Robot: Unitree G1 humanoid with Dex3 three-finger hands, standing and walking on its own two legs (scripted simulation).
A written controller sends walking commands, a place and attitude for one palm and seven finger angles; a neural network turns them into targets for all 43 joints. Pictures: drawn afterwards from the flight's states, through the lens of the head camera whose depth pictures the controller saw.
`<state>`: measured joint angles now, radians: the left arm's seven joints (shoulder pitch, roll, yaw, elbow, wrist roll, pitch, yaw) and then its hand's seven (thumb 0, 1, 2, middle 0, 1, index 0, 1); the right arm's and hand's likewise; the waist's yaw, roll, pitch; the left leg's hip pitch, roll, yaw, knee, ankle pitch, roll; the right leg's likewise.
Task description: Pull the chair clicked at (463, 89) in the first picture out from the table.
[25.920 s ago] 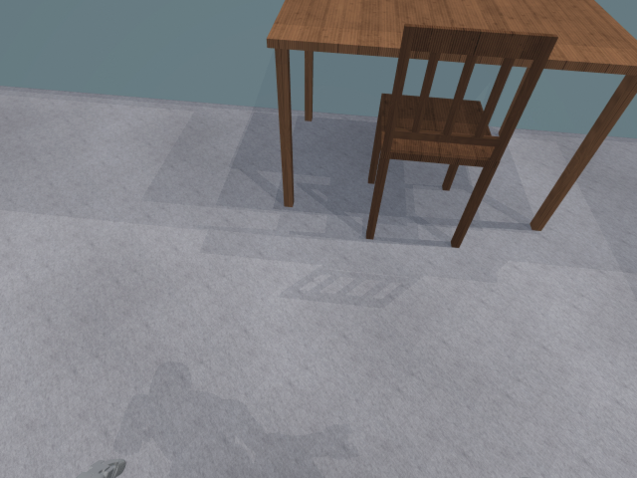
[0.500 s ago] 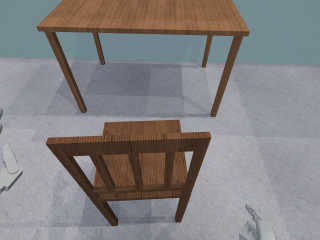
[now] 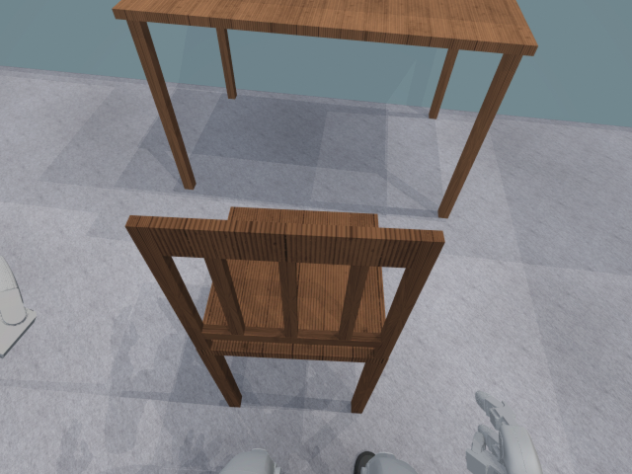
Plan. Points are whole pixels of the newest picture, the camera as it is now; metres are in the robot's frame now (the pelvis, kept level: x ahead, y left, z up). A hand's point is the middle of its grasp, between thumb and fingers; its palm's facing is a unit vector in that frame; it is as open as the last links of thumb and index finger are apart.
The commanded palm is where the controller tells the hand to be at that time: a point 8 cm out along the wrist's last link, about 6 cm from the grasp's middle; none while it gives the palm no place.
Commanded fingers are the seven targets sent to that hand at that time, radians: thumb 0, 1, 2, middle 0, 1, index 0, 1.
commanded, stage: step back with the hand held close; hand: left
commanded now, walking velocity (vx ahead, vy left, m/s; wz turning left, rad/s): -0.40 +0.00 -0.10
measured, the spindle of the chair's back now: (289, 301) +0.38 +0.08 -0.09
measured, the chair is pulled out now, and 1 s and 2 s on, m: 0.70 0.70 0.70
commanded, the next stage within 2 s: stop stepping back and stand still in 0.48 s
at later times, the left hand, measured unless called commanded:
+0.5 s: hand out of the picture +0.16 +0.26 +0.19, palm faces +0.33 -0.81 -0.50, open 7.4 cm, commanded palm +0.10 +0.30 +0.20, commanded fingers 0.00 0.90 0.90 -0.20 -0.30 -0.20 -0.30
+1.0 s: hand out of the picture +0.07 +0.24 +0.18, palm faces +0.30 -0.83 -0.47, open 7.4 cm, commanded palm +0.01 +0.29 +0.20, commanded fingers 0.00 0.90 0.90 -0.20 -0.30 -0.20 -0.30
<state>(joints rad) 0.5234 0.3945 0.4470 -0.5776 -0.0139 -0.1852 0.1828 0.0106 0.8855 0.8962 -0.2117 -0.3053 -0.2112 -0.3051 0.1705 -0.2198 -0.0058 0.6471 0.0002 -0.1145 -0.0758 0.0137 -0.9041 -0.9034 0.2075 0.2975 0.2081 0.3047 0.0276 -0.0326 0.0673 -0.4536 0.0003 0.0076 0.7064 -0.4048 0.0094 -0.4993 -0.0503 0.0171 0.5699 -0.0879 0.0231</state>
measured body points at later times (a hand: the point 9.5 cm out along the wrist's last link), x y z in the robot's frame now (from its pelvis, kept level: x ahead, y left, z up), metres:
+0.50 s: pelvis -0.07 +0.02 +0.02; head -0.01 +0.05 +0.46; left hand +0.14 +0.30 +0.21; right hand +0.12 -0.22 -0.05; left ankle +0.01 +0.12 -0.72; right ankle -0.08 -0.12 -0.66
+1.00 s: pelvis -0.17 +0.01 +0.02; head -0.17 +0.03 +0.47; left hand +0.05 +0.29 +0.20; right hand -0.10 -0.27 -0.07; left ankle -0.11 +0.10 -0.72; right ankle -0.17 -0.14 -0.72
